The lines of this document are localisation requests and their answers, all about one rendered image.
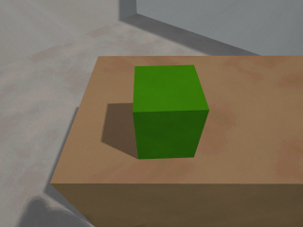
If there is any pedestal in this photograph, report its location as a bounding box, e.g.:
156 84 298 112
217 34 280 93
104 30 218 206
50 55 303 227

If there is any carton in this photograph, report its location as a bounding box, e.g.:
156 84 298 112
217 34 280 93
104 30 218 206
133 64 209 160

